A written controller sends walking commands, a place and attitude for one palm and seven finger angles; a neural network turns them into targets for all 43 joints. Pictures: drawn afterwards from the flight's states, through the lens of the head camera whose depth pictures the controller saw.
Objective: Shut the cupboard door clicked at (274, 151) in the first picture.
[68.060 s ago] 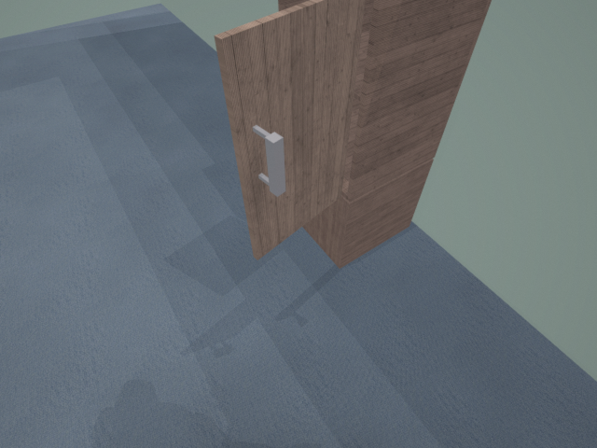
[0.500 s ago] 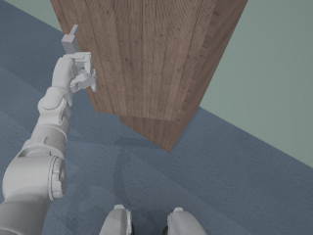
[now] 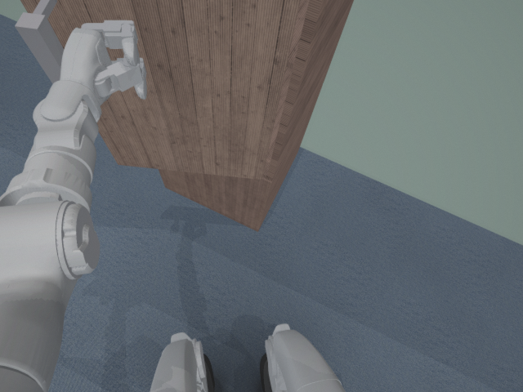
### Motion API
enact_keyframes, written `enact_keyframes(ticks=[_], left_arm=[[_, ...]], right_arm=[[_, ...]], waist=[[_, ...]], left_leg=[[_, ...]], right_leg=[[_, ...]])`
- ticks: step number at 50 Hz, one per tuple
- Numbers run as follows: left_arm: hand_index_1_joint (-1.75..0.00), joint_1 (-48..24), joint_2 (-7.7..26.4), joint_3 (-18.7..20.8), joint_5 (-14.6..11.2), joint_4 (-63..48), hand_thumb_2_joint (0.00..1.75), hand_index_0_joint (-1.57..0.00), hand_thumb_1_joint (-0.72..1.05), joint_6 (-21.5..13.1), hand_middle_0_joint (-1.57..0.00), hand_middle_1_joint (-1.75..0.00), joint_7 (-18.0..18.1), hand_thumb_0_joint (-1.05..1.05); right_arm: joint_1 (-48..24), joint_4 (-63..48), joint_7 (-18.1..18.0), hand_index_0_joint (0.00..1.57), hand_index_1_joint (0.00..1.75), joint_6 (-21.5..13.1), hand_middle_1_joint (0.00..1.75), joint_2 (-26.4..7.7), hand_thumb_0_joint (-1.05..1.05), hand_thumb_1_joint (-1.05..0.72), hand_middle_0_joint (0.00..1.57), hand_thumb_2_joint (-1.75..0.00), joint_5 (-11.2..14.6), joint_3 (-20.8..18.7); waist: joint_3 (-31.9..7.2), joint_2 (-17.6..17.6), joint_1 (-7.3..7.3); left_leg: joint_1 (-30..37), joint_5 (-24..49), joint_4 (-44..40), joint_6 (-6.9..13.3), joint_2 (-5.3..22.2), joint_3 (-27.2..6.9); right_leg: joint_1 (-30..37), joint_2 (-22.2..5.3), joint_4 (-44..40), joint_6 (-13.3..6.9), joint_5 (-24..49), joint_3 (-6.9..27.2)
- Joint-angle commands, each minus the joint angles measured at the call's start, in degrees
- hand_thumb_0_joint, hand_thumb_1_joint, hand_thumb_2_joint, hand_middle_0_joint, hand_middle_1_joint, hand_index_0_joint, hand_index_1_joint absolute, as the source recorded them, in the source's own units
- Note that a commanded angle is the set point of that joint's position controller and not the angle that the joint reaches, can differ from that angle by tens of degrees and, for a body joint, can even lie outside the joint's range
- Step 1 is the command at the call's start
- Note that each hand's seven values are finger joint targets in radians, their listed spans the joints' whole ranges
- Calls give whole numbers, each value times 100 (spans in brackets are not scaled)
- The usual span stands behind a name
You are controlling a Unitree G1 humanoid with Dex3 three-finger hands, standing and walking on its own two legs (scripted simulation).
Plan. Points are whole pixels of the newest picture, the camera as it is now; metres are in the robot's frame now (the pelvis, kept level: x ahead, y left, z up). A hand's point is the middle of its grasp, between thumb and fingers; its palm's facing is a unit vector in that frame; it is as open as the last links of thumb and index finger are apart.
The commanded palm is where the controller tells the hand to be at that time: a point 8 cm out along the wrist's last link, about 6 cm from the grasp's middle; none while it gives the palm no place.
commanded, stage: push the door shut along its arc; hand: left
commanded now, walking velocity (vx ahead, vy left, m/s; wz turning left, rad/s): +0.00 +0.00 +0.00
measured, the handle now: (65, 57) +0.59 +0.20 +0.10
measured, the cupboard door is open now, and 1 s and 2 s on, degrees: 21 4 4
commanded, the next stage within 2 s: pull the fist back off the door in 0.68 s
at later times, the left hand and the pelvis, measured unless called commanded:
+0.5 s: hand (143, 54) +0.58 +0.09 +0.11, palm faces -0.34 -0.94 -0.02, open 3.1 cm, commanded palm +0.61 +0.10 +0.10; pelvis +0.00 -0.01 -0.01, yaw +0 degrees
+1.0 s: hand (164, 35) +0.62 +0.06 +0.11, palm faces +0.11 -0.99 +0.02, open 3.0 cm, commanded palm +0.60 +0.07 +0.10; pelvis +0.00 +0.00 -0.02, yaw +0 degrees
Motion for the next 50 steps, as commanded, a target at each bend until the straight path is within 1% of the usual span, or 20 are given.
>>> enact_keyframes(ticks=[1,2,5,7,8,10,16,23,31,34,35,39,40,41,42,43,45,47,48,50], left_arm=[[-150,-2972,1573,392,66,-999,90,-130,90,-218,-130,-150,-37,0],[-150,-3049,1802,560,75,-1142,90,-130,90,-276,-130,-150,-54,0],[-150,-3238,1702,412,116,-1208,90,-130,90,-235,-130,-150,-191,0],[-150,-3381,1346,150,82,-1243,90,-130,90,-162,-130,-150,-264,0],[-150,-3454,1430,192,75,-1385,90,-130,90,-163,-130,-150,-306,0],[-150,-3513,1469,197,52,-1402,90,-130,90,-62,-130,-150,-365,0],[-150,-4102,1160,-123,45,-979,90,-130,90,182,-130,-150,-419,0],[-150,-4545,927,-329,30,-1139,90,-130,90,139,-130,-150,-538,0],[-150,-4906,878,-441,164,-903,90,-130,90,352,-130,-150,-469,0],[-150,-5049,668,-577,181,-874,90,-130,90,395,-130,-150,-471,0],[-150,-5151,809,-521,178,-968,90,-130,90,375,-130,-150,-480,0],[-150,-5260,757,-589,226,-883,90,-130,90,437,-130,-150,-539,0],[-150,-5339,1046,679,-182,-1003,90,-130,90,566,-130,-150,709,0],[-150,-5099,684,447,-7,-822,90,-130,90,645,-130,-150,1354,0],[-150,-4914,554,443,78,-790,90,-130,90,634,-130,-150,1730,0],[-150,-5005,265,453,127,-871,90,-130,90,616,-130,-150,2118,0],[-150,-5017,235,533,507,-1191,90,-130,90,409,-130,-150,2933,0],[-150,-4861,360,428,1074,-1315,90,-130,90,54,-130,-150,3420,0],[-150,-4782,357,267,1332,-1292,90,-130,90,-66,-130,-150,3487,0],[-150,-4588,337,45,1568,-1412,90,-130,90,-242,-130,-150,3406,0]], right_arm=[[1134,-295,-59,20,30,-71,30,-1104,0,-90,20,-90,9,-382],[1193,-314,-72,20,30,-65,30,-1117,0,-90,20,-90,-14,-377],[1251,-260,-88,20,30,-38,30,-1101,0,-90,20,-90,-13,-411],[1307,-227,-78,20,30,-33,30,-1071,0,-90,20,-90,-14,-428],[1322,-200,-82,20,30,-40,30,-1104,0,-90,20,-90,-12,-449],[1335,-149,-103,20,30,-19,30,-1125,0,-90,20,-90,-12,-463],[1350,42,-153,20,30,-102,30,-1117,0,-90,20,-90,-20,-407],[1326,200,-180,20,30,-258,30,-1141,0,-90,20,-90,-88,-422],[1309,303,-210,20,30,-350,30,-1160,0,-90,20,-90,-117,-365],[1302,356,-220,20,30,-390,30,-1155,0,-90,20,-90,-136,-366],[1346,353,-227,20,30,-412,30,-1170,0,-90,20,-90,-123,-368],[1347,421,-238,20,30,-453,30,-1154,0,-90,20,-90,-151,-351],[1750,150,-169,20,30,-468,30,-1006,0,-90,20,-90,-276,-267],[1716,131,-47,20,30,-484,30,-965,0,-90,20,-90,-330,-273],[1740,127,46,20,30,-481,30,-960,0,-90,20,-90,-366,-310],[1817,125,141,20,30,-446,30,-956,0,-90,20,-90,-452,-357],[1936,81,338,20,30,-374,30,-933,0,-90,20,-90,-607,-401],[1978,68,538,20,30,-322,30,-944,0,-90,20,-90,-734,-439],[2022,89,610,20,30,-252,30,-956,0,-90,20,-90,-751,-477],[2047,36,709,20,30,-134,30,-973,0,-90,20,-90,-729,-538]], waist=[[-2832,322,-190],[-3047,460,-129],[-3193,584,-235],[-3183,612,-331],[-3340,790,-276],[-3403,744,-321],[-2890,754,-601],[-3274,1238,-689],[-3163,1260,-844],[-3183,1321,-916],[-3262,1277,-931],[-3403,1415,-954],[-3337,1414,-736],[-3316,1387,-764],[-3318,1274,-727],[-3334,1202,-804],[-3500,1310,-712],[-3704,1405,-658],[-3709,1451,-704],[-3791,1459,-643]], left_leg=[[2380,1426,-420,116,-161,-592],[2473,1613,-394,114,-162,-597],[2598,1836,-266,107,-130,-575],[2783,1965,-278,119,-144,-614],[2917,2035,-250,92,-121,-613],[2935,2070,-215,104,-121,-609],[2670,1710,-129,144,-134,-621],[3216,2125,35,131,-105,-716],[2958,1816,145,147,-108,-726],[3044,1872,162,150,-102,-764],[3048,1863,191,159,-88,-761],[3076,1980,237,155,-113,-764],[2651,1676,103,83,48,-881],[2522,1471,33,50,31,-891],[2601,1500,-45,27,39,-1014],[2652,1485,-31,15,56,-1023],[2756,1640,-56,-28,28,-1015],[2923,1963,-15,-63,2,-1016],[2998,2086,-23,-72,5,-982],[3118,2018,-143,-82,-38,-921]], right_leg=[[522,156,-896,-10,1301,389],[592,157,-823,-34,1452,392],[462,164,-797,0,1674,405],[366,186,-803,-12,1748,356],[317,183,-798,-11,1775,370],[328,194,-820,-18,1838,368],[-64,220,-894,-23,1461,328],[-556,240,-701,-71,1510,213],[-791,251,-636,-74,1259,153],[-941,267,-588,-77,1248,106],[-948,268,-562,-64,1251,107],[-956,289,-501,-95,1321,77],[-758,211,-582,-58,1194,152],[-775,208,-553,-15,1060,153],[-860,206,-475,1,1022,107],[-966,178,-472,44,1034,71],[-907,160,-438,60,1096,48],[-916,160,-364,42,1206,29],[-887,158,-399,36,1278,40],[-591,163,-522,2,1322,66]])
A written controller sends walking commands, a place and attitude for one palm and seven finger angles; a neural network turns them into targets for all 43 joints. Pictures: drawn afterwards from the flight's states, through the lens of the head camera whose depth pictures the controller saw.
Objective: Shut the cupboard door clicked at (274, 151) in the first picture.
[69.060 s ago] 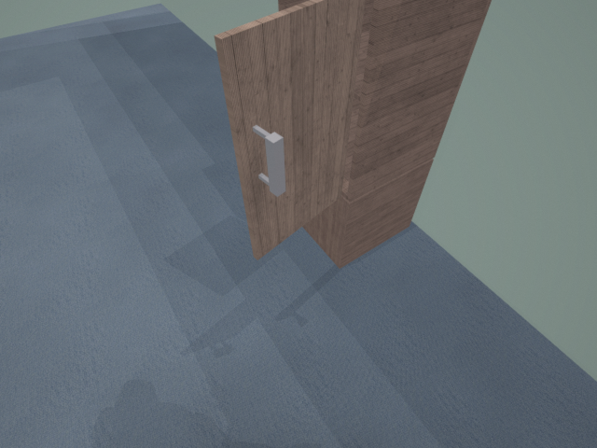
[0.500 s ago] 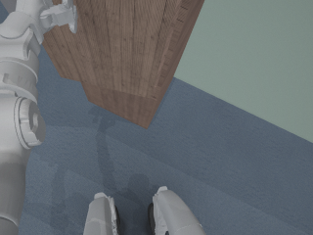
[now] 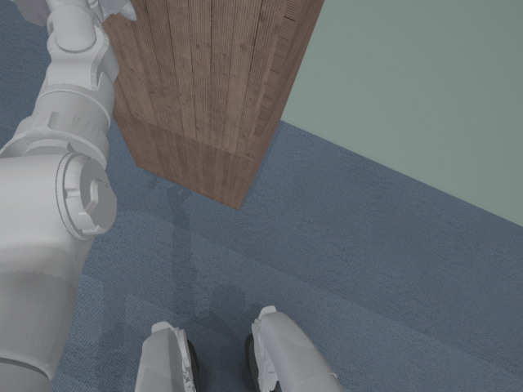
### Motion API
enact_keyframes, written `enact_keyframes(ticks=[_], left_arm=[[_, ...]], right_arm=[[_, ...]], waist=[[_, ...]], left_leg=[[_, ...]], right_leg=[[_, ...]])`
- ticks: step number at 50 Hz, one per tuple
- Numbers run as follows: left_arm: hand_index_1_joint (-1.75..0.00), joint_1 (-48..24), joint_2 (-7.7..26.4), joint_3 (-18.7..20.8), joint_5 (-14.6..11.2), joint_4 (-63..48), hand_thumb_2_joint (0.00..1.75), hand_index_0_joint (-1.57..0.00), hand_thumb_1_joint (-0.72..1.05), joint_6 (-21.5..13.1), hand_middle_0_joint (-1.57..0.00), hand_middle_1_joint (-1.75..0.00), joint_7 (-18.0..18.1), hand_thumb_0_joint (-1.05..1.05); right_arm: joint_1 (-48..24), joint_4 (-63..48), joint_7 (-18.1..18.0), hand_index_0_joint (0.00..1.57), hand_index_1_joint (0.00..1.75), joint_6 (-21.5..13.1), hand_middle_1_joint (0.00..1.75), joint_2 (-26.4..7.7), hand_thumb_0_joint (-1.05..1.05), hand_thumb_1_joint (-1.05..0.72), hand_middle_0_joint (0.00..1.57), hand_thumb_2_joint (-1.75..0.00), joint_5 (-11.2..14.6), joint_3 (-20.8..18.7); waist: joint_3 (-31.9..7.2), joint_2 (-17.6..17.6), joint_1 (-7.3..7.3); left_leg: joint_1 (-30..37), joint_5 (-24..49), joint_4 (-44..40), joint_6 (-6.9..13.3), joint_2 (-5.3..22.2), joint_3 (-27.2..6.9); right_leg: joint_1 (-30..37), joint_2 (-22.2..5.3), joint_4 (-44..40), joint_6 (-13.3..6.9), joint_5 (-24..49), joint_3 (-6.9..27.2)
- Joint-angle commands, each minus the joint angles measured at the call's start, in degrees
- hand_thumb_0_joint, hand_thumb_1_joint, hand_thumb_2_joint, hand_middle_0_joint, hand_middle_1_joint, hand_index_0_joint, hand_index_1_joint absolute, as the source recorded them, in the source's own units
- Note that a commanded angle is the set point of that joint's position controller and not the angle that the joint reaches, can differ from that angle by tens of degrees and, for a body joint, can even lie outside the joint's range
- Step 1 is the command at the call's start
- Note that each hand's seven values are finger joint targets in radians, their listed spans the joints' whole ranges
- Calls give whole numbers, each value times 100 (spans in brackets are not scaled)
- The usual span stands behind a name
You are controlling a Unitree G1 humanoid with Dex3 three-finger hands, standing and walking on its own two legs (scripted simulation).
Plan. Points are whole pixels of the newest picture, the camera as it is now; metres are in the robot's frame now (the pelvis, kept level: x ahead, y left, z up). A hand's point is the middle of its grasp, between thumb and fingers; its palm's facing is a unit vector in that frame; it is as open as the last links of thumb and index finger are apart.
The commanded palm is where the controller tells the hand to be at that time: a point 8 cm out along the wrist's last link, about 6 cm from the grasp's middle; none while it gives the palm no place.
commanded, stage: pull the fist back off the door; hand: left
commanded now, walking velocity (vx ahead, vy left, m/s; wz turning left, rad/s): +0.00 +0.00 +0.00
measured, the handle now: out of the picture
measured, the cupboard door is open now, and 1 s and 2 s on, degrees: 4 4 4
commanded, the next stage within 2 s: draw the hand back to the body in 0.66 s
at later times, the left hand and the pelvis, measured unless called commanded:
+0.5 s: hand (130, 41) +0.56 +0.07 +0.11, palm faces +0.06 -1.00 -0.03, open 3.1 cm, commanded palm +0.52 +0.11 +0.13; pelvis +0.03 -0.02 +0.05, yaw +2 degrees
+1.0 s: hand (101, 56) +0.49 +0.09 +0.16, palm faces +0.08 -0.99 -0.07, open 3.1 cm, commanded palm +0.45 +0.14 +0.16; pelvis +0.04 -0.02 +0.07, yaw +1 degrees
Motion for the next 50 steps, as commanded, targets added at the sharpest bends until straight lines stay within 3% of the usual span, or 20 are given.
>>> enact_keyframes(ticks=[1,6,9,12,13,16,17,20,22,24,25,27,29,32,34,39,42,44,47,50], left_arm=[[-150,-3070,638,-409,610,-1529,90,-130,90,-794,-130,-150,197,0],[-150,-2373,744,-71,-89,-1139,90,-130,90,-528,-130,-150,-356,0],[-150,-1996,955,366,-393,-1518,90,-130,90,-764,-130,-150,-359,0],[-150,-1396,843,392,-371,-1712,90,-130,90,-1225,-130,-150,-282,0],[-150,-1140,589,184,-302,-1724,90,-130,90,-1358,-130,-150,-280,0],[-150,-266,221,-99,-180,-1379,90,-130,90,-1420,-130,-150,-331,0],[-150,-242,47,-259,-191,-1448,90,-130,90,-1424,-130,-150,-397,0],[-150,-65,-185,-389,-434,-1629,90,-130,90,-1290,-130,-150,-553,0],[-150,-246,-642,-663,-674,-2150,90,-130,90,-1362,-130,-150,-627,0],[-150,-369,-622,-615,-829,-2609,90,-130,90,-1555,-130,-150,-615,0],[-150,-397,-510,-522,-860,-2843,90,-130,90,-1693,-130,-150,-592,0],[-150,-511,-830,-870,-825,-3346,90,-130,90,-1956,-130,-150,-551,0],[-150,-49,-839,-875,-716,-3283,90,-130,90,-2068,-130,-150,-487,0],[-150,140,-551,-744,-507,-2753,90,-130,90,-1936,-130,-150,-386,0],[-150,281,-715,-851,-439,-2262,90,-130,90,-1699,-130,-150,-350,0],[-150,222,-591,-555,-717,-1912,90,-130,90,-1424,-130,-150,-372,0],[-150,917,-38,-66,-849,-2670,90,-130,90,-1655,-130,-150,-537,0],[-150,1403,-97,-194,-827,-3181,90,-130,90,-1798,-130,-150,-701,0],[-150,2288,-476,-619,-841,-3754,90,-130,90,-1674,-130,-150,-930,0],[-150,2820,-483,-637,-1186,-4282,90,-130,90,-1226,-130,-150,-1139,0]], right_arm=[[1623,-55,196,20,30,191,30,-1267,0,-90,20,-90,11,-555],[1531,-188,59,20,30,391,30,-1286,0,-90,20,-90,241,-524],[1474,-289,0,20,30,404,30,-1220,0,-90,20,-90,257,-502],[1427,-275,26,20,30,381,30,-1125,0,-90,20,-90,235,-510],[1384,-293,57,20,30,383,30,-1087,0,-90,20,-90,232,-521],[1327,-271,100,20,30,450,30,-1098,0,-90,20,-90,282,-594],[1328,-277,93,20,30,477,30,-1091,0,-90,20,-90,289,-608],[1169,-355,39,20,30,576,30,-1106,0,-90,20,-90,397,-668],[1063,-413,-1,20,30,580,30,-1040,0,-90,20,-90,428,-701],[914,-375,-35,20,30,571,30,-1038,0,-90,20,-90,428,-719],[872,-368,-57,20,30,563,30,-1032,0,-90,20,-90,428,-728],[745,-355,-80,20,30,527,30,-949,0,-90,20,-90,430,-726],[655,-295,-66,20,30,515,30,-952,0,-90,20,-90,415,-758],[634,-242,-109,20,30,604,30,-985,0,-90,20,-90,416,-740],[524,-277,-120,20,30,673,30,-958,0,-90,20,-90,458,-727],[329,-429,-213,20,30,735,30,-964,0,-90,20,-90,498,-654],[219,-717,-244,20,30,715,30,-958,0,-90,20,-90,517,-618],[133,-836,-240,20,30,703,30,-891,0,-90,20,-90,559,-611],[47,-1014,-248,20,30,716,30,-864,0,-90,20,-90,670,-633],[-118,-1106,-341,20,30,754,30,-917,0,-90,20,-90,853,-630]], waist=[[-3651,1254,-253],[-3298,462,-83],[-3325,357,174],[-3018,158,303],[-2919,199,332],[-2431,-248,355],[-2434,-87,363],[-2484,-269,424],[-2693,-59,421],[-2926,146,479],[-3067,61,544],[-3207,260,516],[-3225,275,615],[-2853,-120,571],[-2516,-382,515],[-2419,-796,547],[-3104,-523,1070],[-3302,-417,1223],[-3020,-494,1251],[-2451,-998,1260]], left_leg=[[4331,2091,-793,-4,-88,-680],[3778,1617,-1187,79,-217,-420],[3703,1802,-1298,94,-253,-272],[3590,1973,-1346,105,-279,-136],[3578,1999,-1355,94,-302,-99],[3359,1800,-1439,111,-334,13],[3490,1906,-1478,107,-355,42],[3576,1860,-1558,103,-407,85],[4040,2112,-1571,90,-417,83],[4411,2323,-1541,67,-403,50],[4470,2406,-1531,63,-406,28],[4808,2682,-1483,63,-399,5],[4926,2825,-1440,52,-398,-2],[4488,2610,-1473,81,-425,43],[4222,2319,-1522,90,-447,81],[3779,2010,-1592,109,-506,149],[3965,2240,-1768,87,-548,212],[4262,2427,-1880,82,-536,259],[4672,2496,-2118,112,-507,308],[4650,2058,-2484,136,-490,355]], right_leg=[[711,135,-1117,46,1521,260],[1810,179,-1571,95,1661,382],[2323,164,-1657,115,2040,475],[2607,137,-1672,131,2445,539],[2598,126,-1670,133,2515,543],[2758,104,-1807,152,2580,594],[2792,88,-1818,142,2742,615],[3042,59,-1934,165,2879,665],[3008,58,-1930,153,3095,641],[2973,58,-1902,154,3192,617],[3087,48,-1860,155,3277,627],[2986,34,-1761,143,3476,595],[2935,30,-1713,150,3558,583],[3065,-26,-1710,203,3668,654],[3052,-42,-1818,242,3534,681],[3462,-81,-1932,278,3588,790],[4267,-104,-1873,232,4014,884],[4497,-96,-1897,221,4241,850],[4548,-37,-2144,221,4214,776],[4871,-49,-2604,348,4063,810]])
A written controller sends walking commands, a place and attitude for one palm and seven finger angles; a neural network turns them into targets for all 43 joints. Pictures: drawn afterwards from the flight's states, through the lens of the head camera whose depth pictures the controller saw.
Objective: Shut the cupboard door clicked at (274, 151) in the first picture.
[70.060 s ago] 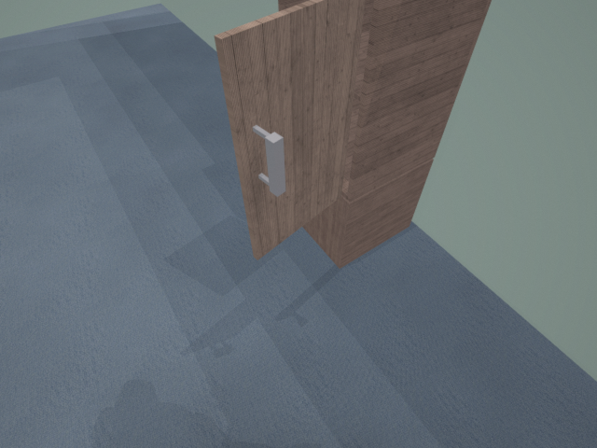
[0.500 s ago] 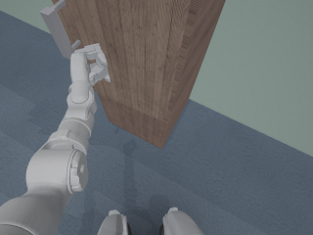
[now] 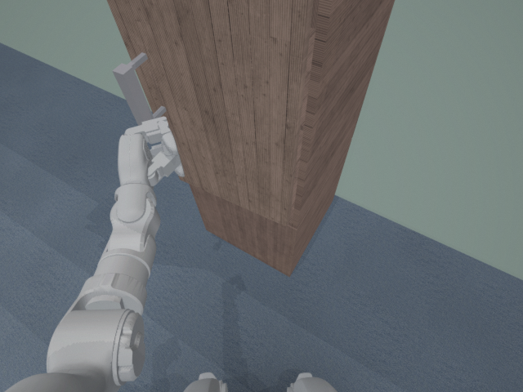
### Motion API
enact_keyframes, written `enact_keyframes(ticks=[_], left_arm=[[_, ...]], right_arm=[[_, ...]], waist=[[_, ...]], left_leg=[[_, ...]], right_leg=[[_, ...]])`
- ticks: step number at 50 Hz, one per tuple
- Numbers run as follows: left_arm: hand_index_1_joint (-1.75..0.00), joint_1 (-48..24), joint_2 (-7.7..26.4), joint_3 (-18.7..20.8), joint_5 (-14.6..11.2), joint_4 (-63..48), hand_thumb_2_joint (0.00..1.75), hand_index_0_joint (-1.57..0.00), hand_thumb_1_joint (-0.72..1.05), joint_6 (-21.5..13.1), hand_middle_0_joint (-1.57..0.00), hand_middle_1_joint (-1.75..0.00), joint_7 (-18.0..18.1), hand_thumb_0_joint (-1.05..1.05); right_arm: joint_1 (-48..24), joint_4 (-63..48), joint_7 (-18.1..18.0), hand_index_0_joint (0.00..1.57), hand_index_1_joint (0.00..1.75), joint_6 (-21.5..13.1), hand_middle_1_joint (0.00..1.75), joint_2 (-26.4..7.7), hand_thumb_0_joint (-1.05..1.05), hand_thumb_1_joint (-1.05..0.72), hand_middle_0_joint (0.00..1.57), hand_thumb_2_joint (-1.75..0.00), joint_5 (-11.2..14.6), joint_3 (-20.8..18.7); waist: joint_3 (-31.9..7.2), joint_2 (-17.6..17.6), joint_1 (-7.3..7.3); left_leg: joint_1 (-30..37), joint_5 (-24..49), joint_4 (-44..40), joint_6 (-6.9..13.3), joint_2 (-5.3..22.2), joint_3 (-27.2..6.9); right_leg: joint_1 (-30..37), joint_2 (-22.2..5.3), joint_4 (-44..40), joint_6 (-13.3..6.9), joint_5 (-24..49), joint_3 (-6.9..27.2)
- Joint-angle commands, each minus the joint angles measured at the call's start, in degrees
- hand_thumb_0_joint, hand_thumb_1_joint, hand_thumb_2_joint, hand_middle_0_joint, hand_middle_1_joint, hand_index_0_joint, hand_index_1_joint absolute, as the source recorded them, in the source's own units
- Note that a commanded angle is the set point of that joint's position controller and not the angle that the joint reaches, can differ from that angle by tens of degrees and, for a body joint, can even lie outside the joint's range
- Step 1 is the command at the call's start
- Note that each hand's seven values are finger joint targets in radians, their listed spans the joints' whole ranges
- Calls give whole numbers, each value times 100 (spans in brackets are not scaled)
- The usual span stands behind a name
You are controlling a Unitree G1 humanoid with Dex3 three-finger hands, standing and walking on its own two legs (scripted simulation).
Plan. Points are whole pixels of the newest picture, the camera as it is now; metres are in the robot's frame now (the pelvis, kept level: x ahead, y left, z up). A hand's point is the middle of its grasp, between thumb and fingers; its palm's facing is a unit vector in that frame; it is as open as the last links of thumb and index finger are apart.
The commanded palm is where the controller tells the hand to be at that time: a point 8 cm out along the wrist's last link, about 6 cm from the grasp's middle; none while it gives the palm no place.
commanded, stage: draw the hand back to the body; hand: left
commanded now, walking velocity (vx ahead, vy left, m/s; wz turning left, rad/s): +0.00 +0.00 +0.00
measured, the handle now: (144, 94) +0.65 +0.19 +0.06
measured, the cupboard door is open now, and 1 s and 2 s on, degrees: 4 4 4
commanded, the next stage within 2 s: step back with the hand held close in 1.36 s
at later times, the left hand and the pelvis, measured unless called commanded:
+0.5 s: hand (68, 241) +0.30 +0.20 +0.14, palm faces +0.13 -0.97 -0.19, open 3.2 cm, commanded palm +0.26 +0.25 +0.17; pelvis +0.00 +0.02 +0.05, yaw +1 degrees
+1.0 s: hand out of the picture +0.19 +0.30 +0.22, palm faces +0.47 -0.78 -0.41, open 6.3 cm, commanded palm +0.14 +0.34 +0.23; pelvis +0.02 +0.03 +0.06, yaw +2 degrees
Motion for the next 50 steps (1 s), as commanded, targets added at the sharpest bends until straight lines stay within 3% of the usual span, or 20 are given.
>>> enact_keyframes(ticks=[1,2,4,5,7,10,14,15,17,20,23,26,29,33,36,37,41,45,49,50], left_arm=[[-150,-1340,792,-121,-394,-1972,90,-130,90,129,-130,-150,-320,0],[-150,-1332,609,-258,-536,-2306,90,-130,90,209,-130,-150,-377,0],[-150,-1098,732,-210,-661,-2600,90,-130,90,302,-130,-150,-444,0],[-150,-1120,767,-207,-702,-2871,90,-130,90,283,-130,-150,-472,0],[-150,-852,887,-255,-660,-3149,90,-130,90,246,-130,-150,-516,0],[-147,-189,909,-291,-646,-3406,90,-127,90,285,-127,-147,-637,0],[-135,831,869,-324,-837,-3877,90,-116,90,642,-116,-135,-847,0],[-132,976,950,-791,-332,-4496,90,-113,90,765,-113,-132,-539,0],[-126,1516,929,-694,-354,-4845,90,-108,90,1042,-108,-126,-299,0],[-117,1652,1228,-480,-237,-5156,90,-100,90,1318,-100,-117,-90,0],[-108,1897,1389,-298,-180,-5551,90,-92,90,1483,-92,-108,32,0],[-99,2289,1277,-363,-152,-6264,90,-83,90,1594,-83,-99,110,0],[-90,2891,1231,-396,-124,-6970,90,-75,90,1658,-75,-90,165,0],[-78,3942,1346,-103,-129,-7283,90,-64,90,1791,-64,-78,189,0],[-69,4468,1419,191,-135,-7381,90,-56,90,1874,-56,-69,192,0],[-66,4641,1538,354,-131,-7393,90,-53,90,1895,-53,-66,186,0],[-54,4986,1756,765,-118,-8104,90,-42,90,1828,-42,-54,238,0],[-42,5592,2003,1174,-120,-8694,90,-31,90,1761,-31,-42,314,0],[-30,6203,2205,1623,-154,-8805,90,-20,90,1729,-20,-30,380,0],[-30,6169,1928,1365,-139,-8612,90,-20,90,1744,-20,-30,355,0]], right_arm=[[197,-738,-161,20,30,-163,30,-855,0,-90,20,-90,254,-316],[109,-803,-207,20,30,-197,30,-836,0,-90,20,-90,299,-299],[-70,-740,-297,20,30,-267,30,-832,0,-90,20,-90,341,-275],[-138,-743,-324,20,30,-316,30,-817,0,-90,20,-90,358,-249],[-294,-743,-389,20,30,-389,30,-813,0,-90,20,-90,364,-227],[-569,-768,-404,20,30,-492,30,-769,0,-90,20,-90,395,-177],[-1010,-983,-435,20,30,-582,30,-760,0,-90,20,-90,473,-125],[-1255,-1107,-532,20,30,-395,30,-578,0,-90,20,-90,483,-119],[-1417,-1221,-664,20,30,-323,30,-620,0,-90,20,-90,471,-111],[-1675,-1184,-793,20,30,-227,30,-624,0,-90,20,-90,470,-18],[-1819,-1157,-880,20,30,-245,30,-583,0,-90,20,-90,462,64],[-1876,-1159,-874,20,30,-363,30,-524,0,-90,20,-90,421,116],[-1900,-1149,-837,20,30,-527,30,-519,0,-90,20,-90,361,158],[-1940,-1131,-788,20,30,-611,30,-545,0,-90,20,-90,303,172],[-1987,-1091,-765,20,30,-591,30,-538,0,-90,20,-90,264,157],[-2001,-1063,-763,20,30,-587,30,-566,0,-90,20,-90,260,136],[-2024,-1065,-744,20,30,-652,30,-498,0,-90,20,-90,241,132],[-2040,-1037,-722,20,30,-815,30,-492,0,-90,20,-90,216,101],[-2026,-979,-725,20,30,-933,30,-503,0,-90,20,-90,224,49],[-2022,-931,-725,20,30,-947,30,-506,0,-90,20,-90,220,51]], waist=[[-2185,-840,122],[-2097,-842,108],[-1716,-647,175],[-1611,-711,164],[-1353,-528,224],[-1152,-138,372],[-933,-90,597],[-928,-252,540],[-622,-629,547],[-165,-742,565],[-36,-349,620],[-144,269,647],[-215,481,691],[43,-154,790],[368,-319,830],[458,-324,858],[216,177,926],[142,334,986],[399,133,1029],[565,70,966]], left_leg=[[1638,1601,-668,308,-390,-42],[1824,1601,-761,328,-402,-28],[2052,1487,-926,330,-377,-43],[2123,1403,-1009,341,-368,-59],[2293,1311,-1136,349,-362,-83],[2576,1253,-1337,318,-340,-114],[2802,1209,-1630,283,-325,-146],[3104,1173,-1945,255,-329,-139],[3210,1222,-2129,293,-294,-180],[3397,1075,-2440,308,-276,-188],[3788,1140,-2724,302,-251,-241],[4250,1399,-2953,228,-197,-349],[4586,1734,-3149,175,-148,-452],[4541,2113,-3296,176,-125,-438],[4408,2038,-3366,160,-119,-407],[4366,1998,-3395,156,-112,-408],[4474,2268,-3352,125,-139,-412],[4441,2453,-3272,111,-151,-400],[4268,2348,-3242,124,-147,-363],[4251,2221,-3262,143,-158,-327]], right_leg=[[2211,-16,-1291,486,3757,404],[2248,-22,-1419,490,3641,399],[2140,-11,-1622,459,3288,366],[2077,-26,-1725,477,3089,364],[2039,-27,-1821,416,2710,359],[1926,-21,-1893,318,2352,262],[2155,-31,-2031,252,2134,165],[2349,-176,-2405,279,2004,399],[2494,-173,-2615,303,1993,311],[2588,-200,-2943,308,1717,309],[2774,-181,-3157,236,1631,234],[3056,-152,-3222,156,1837,122],[3281,-133,-3313,131,2064,40],[3528,-111,-3461,166,2384,-7],[3560,-122,-3541,187,2324,-29],[3571,-116,-3606,185,2258,-19],[3785,-161,-3547,169,2408,-28],[3865,-178,-3536,176,2534,-39],[3772,-185,-3568,192,2501,-47],[3650,-193,-3600,211,2411,-48]])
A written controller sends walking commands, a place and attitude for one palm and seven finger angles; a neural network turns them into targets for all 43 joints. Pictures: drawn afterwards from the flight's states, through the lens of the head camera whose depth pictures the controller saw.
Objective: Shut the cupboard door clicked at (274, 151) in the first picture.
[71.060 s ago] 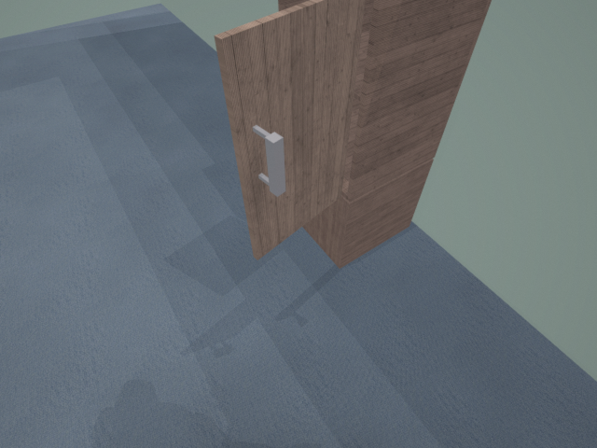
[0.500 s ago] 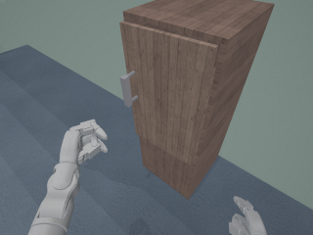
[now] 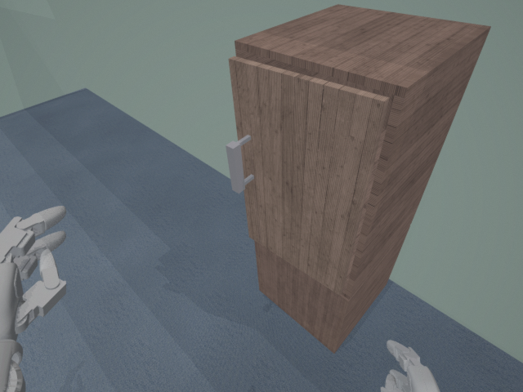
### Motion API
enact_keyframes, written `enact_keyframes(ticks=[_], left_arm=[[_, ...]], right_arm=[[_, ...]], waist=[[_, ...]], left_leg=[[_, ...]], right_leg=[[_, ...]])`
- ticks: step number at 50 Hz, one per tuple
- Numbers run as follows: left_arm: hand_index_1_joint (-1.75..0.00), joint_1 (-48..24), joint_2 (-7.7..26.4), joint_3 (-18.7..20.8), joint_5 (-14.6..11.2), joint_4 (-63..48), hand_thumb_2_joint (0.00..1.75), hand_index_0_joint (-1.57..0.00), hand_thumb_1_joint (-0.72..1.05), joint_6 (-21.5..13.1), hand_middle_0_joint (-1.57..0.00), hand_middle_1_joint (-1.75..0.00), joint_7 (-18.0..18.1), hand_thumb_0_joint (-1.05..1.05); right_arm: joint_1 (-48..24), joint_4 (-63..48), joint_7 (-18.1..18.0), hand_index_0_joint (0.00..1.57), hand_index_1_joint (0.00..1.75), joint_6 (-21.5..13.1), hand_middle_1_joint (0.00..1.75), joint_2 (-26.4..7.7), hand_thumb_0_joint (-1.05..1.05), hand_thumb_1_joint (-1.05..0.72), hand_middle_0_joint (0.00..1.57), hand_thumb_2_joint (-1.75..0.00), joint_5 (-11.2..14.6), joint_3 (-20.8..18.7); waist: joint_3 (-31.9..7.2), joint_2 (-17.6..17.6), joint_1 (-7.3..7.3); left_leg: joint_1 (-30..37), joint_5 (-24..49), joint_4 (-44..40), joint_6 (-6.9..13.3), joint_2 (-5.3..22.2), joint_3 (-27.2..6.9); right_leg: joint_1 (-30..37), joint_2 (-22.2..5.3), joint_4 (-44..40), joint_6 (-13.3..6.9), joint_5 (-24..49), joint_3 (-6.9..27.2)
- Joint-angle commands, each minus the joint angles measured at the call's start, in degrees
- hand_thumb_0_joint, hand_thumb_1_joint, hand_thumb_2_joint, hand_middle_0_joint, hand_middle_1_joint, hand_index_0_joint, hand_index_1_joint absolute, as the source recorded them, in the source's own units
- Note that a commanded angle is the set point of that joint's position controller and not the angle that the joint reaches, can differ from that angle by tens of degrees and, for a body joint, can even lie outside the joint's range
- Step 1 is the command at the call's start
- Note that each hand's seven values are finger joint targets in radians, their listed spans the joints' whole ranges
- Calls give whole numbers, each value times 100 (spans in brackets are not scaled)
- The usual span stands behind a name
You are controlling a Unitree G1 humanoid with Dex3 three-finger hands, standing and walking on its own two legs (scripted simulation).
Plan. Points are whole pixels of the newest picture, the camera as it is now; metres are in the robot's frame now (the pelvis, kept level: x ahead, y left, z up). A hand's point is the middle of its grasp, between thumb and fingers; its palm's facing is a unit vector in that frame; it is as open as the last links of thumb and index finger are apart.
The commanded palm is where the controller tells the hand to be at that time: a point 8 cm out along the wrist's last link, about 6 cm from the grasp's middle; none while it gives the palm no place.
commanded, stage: draw the hand back to the body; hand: left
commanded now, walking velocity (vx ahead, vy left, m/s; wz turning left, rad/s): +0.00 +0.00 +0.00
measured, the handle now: (242, 163) +0.64 +0.13 +0.00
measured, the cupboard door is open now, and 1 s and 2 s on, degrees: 4 4 4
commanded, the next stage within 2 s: step back with the hand held close in 0.36 s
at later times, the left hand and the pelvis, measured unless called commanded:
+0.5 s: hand (79, 284) +0.19 +0.24 +0.16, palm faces +0.46 -0.79 -0.40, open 7.4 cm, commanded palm +0.14 +0.27 +0.17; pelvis +0.00 -0.03 +0.00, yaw +0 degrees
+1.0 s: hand (33, 311) +0.15 +0.28 +0.15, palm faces +0.38 -0.79 -0.48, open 7.4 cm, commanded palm +0.09 +0.31 +0.17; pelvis -0.05 +0.02 -0.01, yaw -1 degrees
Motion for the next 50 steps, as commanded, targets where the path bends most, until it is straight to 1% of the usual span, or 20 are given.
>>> enact_keyframes(ticks=[1,4,7,9,12,17,20,22,24,25,26,28,32,35,37,41,42,45,48,50], left_arm=[[-30,-528,866,607,22,-1127,90,-20,90,-411,-20,-30,85,0],[-30,-797,722,412,41,-803,90,-20,90,-370,-20,-30,90,0],[-30,-943,918,548,69,-855,90,-20,90,-413,-20,-30,120,0],[-30,-898,991,602,75,-1107,90,-20,90,-469,-20,-30,137,0],[-30,-767,1263,832,75,-1397,90,-20,90,-516,-20,-30,170,0],[-30,-531,1206,915,48,-1200,90,-20,90,-493,-20,-30,147,0],[-30,-512,1024,805,-1,-955,90,-20,90,-467,-20,-30,94,0],[-30,-465,934,728,-12,-800,90,-20,90,-449,-20,-30,44,0],[-30,-516,919,698,-30,-831,90,-20,90,-456,-20,-30,32,0],[-30,-1014,1561,1236,62,-1185,90,-20,90,-684,-20,-30,90,0],[-30,-606,1240,953,61,-823,90,-20,90,-719,-20,-30,72,0],[-30,-479,1187,822,99,-931,90,-20,90,-751,-20,-30,74,0],[-30,-172,1354,987,86,-1398,90,-20,90,-792,-20,-30,159,0],[-30,40,1472,1134,53,-1611,90,-20,90,-751,-20,-30,220,0],[-30,71,1623,1283,36,-1681,90,-20,90,-739,-20,-30,250,0],[-30,363,1502,1254,3,-1391,90,-20,90,-695,-20,-30,296,0],[-30,368,1546,1291,13,-1449,90,-20,90,-710,-20,-30,301,0],[-30,493,1434,1193,8,-1385,90,-20,90,-732,-20,-30,320,0],[-30,427,1401,1147,54,-1523,90,-20,90,-822,-20,-30,338,0],[-30,365,1379,1184,114,-1539,90,-20,90,-909,-20,-30,363,0]], right_arm=[[-891,-935,-29,20,30,-451,30,-583,0,-90,20,-90,32,-257],[-830,-879,-69,20,30,-469,30,-659,0,-90,20,-90,41,-305],[-833,-861,-123,20,30,-520,30,-699,0,-90,20,-90,15,-337],[-879,-900,-132,20,30,-555,30,-645,0,-90,20,-90,12,-327],[-926,-873,-143,20,30,-634,30,-628,0,-90,20,-90,-22,-300],[-956,-822,-133,20,30,-661,30,-551,0,-90,20,-90,-21,-273],[-937,-842,-116,20,30,-591,30,-525,0,-90,20,-90,6,-274],[-955,-837,-118,20,30,-561,30,-552,0,-90,20,-90,21,-306],[-937,-863,-121,20,30,-530,30,-552,0,-90,20,-90,19,-316],[-864,-990,-93,20,30,-411,30,-719,0,-90,20,-90,49,-391],[-870,-868,-101,20,30,-340,30,-656,0,-90,20,-90,6,-392],[-917,-919,-99,20,30,-246,30,-630,0,-90,20,-90,15,-410],[-870,-1041,-155,20,30,-77,30,-697,0,-90,20,-90,30,-468],[-833,-1182,-200,20,30,81,30,-703,0,-90,20,-90,41,-491],[-854,-1224,-236,20,30,153,30,-735,0,-90,20,-90,33,-506],[-768,-1294,-249,20,30,238,30,-728,0,-90,20,-90,57,-524],[-767,-1286,-254,20,30,239,30,-780,0,-90,20,-90,46,-554],[-744,-1325,-243,20,30,231,30,-774,0,-90,20,-90,66,-525],[-768,-1345,-252,20,30,159,30,-801,0,-90,20,-90,66,-496],[-752,-1360,-259,20,30,98,30,-840,0,-90,20,-90,44,-493]], waist=[[41,-155,-74],[321,-308,-145],[-4,-395,-81],[-382,-299,-17],[-602,-21,59],[-90,36,53],[180,-170,14],[256,-303,4],[100,-294,3],[174,-325,-163],[48,-627,-219],[-119,-751,-229],[-750,-202,-252],[-978,-243,-280],[-1017,-174,-281],[-799,-432,-302],[-850,-293,-303],[-664,-289,-311],[-421,-68,-330],[-257,143,-327]], left_leg=[[247,1009,-361,-76,222,-283],[233,621,-423,-23,219,-266],[365,672,-386,29,177,-251],[465,900,-326,44,151,-224],[483,1114,-228,47,109,-183],[298,1210,-192,12,118,-124],[259,1100,-223,19,153,-92],[270,1054,-232,39,169,-68],[337,1032,-223,64,161,-51],[9,741,265,151,286,-178],[-37,690,483,127,240,-204],[-136,749,646,96,213,-160],[26,1632,407,85,353,-181],[138,2413,421,68,451,-208],[69,2530,388,52,485,-272],[-297,2147,264,28,557,-374],[-337,2043,215,23,557,-381],[-757,1425,-21,62,643,-544],[-1419,69,-462,149,746,-780],[-2209,-1221,-825,275,872,-1007]], right_leg=[[-689,47,-330,-58,1014,-1],[-929,21,-429,-24,650,38],[-796,12,-437,-22,691,76],[-567,-15,-316,-33,930,88],[-366,-42,-323,-38,1244,140],[-517,-45,-408,-36,1428,152],[-670,-45,-430,-4,1322,153],[-725,-41,-510,13,1238,185],[-683,-72,-476,37,1242,210],[-1163,-461,-765,111,1557,726],[-1166,-651,-753,83,1808,752],[-1075,-802,-565,123,2578,775],[-746,-692,7,172,3013,463],[-706,-527,223,162,3225,388],[-703,-489,280,111,3096,420],[-811,-434,258,65,2487,462],[-784,-430,259,52,2361,449],[-832,-348,272,57,1566,436],[-710,-226,326,67,687,404],[-360,-109,545,85,250,422]])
